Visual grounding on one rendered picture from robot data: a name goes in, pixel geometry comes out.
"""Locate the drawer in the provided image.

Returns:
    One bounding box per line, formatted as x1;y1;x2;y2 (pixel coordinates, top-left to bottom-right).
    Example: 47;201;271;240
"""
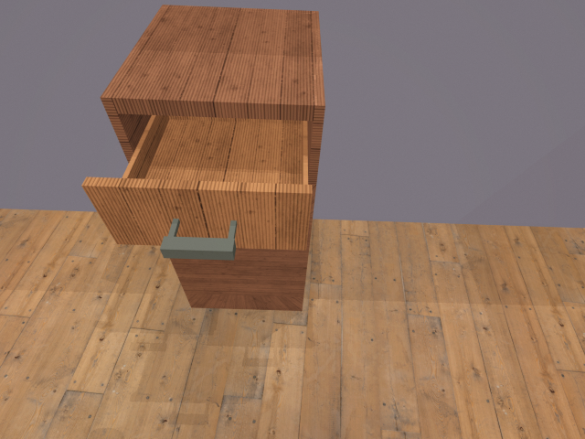
81;115;312;251

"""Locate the cabinet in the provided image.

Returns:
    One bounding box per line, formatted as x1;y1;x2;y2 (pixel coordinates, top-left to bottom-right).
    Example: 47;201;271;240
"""
100;5;325;311

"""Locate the handle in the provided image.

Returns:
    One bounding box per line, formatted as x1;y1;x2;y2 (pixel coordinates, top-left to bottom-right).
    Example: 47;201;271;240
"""
160;219;237;261

